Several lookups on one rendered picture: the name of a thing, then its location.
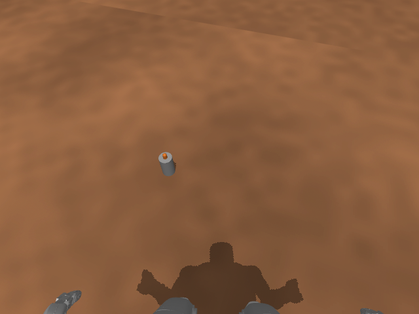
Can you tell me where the bottle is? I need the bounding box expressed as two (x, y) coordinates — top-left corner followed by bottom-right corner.
(158, 152), (175, 176)

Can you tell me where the left robot hand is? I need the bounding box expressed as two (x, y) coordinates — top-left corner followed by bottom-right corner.
(43, 290), (81, 314)

